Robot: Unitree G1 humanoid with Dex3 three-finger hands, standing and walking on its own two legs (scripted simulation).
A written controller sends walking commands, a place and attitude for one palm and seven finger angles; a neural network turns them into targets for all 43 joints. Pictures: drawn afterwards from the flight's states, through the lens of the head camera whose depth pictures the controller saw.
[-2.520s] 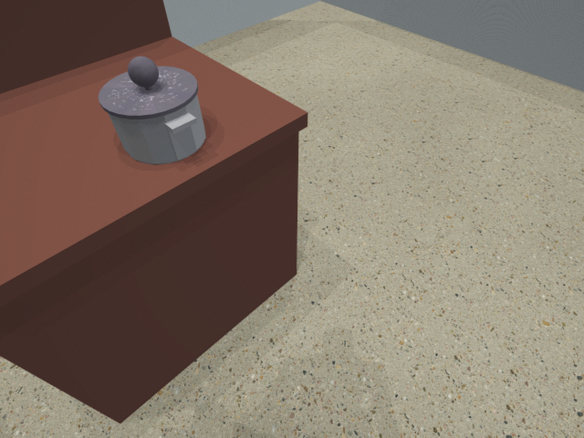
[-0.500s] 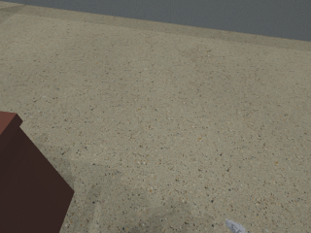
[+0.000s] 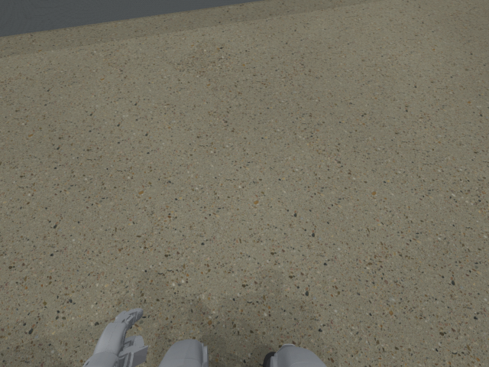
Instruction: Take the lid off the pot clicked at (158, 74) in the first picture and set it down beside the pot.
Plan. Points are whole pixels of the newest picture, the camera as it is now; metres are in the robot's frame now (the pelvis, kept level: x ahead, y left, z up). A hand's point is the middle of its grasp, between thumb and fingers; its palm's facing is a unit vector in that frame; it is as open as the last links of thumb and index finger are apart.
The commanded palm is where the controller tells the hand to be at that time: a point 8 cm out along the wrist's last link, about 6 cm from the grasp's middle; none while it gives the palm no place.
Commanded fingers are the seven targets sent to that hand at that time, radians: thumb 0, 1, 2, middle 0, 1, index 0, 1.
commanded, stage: walk to a spot facing it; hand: left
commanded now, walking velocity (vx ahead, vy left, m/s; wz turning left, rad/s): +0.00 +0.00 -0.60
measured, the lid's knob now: out of the picture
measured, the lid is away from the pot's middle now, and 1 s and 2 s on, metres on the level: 0.00 0.00 0.00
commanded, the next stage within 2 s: turn to face it in 1.50 s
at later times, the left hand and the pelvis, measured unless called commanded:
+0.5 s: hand (111, 349) +0.16 +0.25 -0.15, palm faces -0.25 -0.94 -0.23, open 7.4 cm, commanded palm none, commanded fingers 0.00 0.90 0.90 -0.20 -0.30 -0.20 -0.30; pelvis +0.04 +0.05 +0.02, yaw -19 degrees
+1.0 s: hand (166, 320) +0.21 +0.15 -0.14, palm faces -0.51 -0.84 -0.22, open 7.4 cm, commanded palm none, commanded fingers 0.00 0.90 0.90 -0.20 -0.30 -0.20 -0.30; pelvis +0.08 +0.00 +0.02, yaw -36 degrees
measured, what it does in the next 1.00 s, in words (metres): steps on the spot, turning right: left foot, then right foot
